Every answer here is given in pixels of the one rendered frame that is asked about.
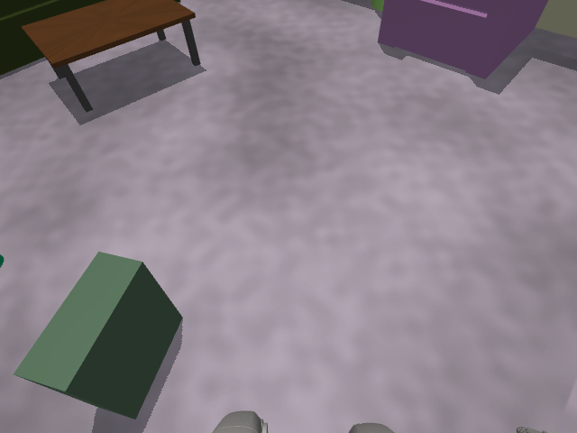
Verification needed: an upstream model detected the coffee table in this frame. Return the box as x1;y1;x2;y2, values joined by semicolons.
21;0;200;112

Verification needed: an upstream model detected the armchair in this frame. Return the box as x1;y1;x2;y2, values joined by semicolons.
378;0;548;79

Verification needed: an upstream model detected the sofa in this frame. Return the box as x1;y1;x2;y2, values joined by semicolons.
0;0;180;76

